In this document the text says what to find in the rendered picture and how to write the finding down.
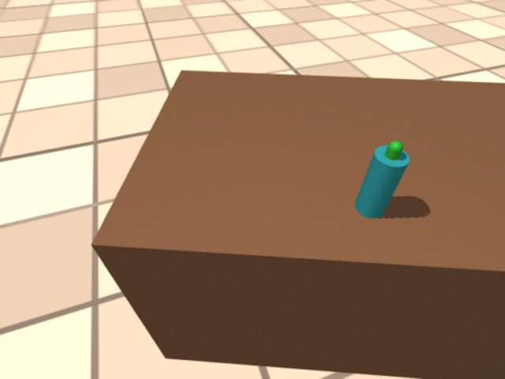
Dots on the bottle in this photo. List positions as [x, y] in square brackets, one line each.
[382, 177]

